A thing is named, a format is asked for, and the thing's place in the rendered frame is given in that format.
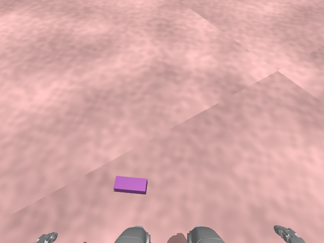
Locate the right robot hand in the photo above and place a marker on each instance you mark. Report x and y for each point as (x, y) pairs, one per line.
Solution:
(288, 235)

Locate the carton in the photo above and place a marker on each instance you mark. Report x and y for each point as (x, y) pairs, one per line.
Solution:
(130, 185)

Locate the left robot hand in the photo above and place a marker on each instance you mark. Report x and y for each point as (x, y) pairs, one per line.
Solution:
(49, 238)

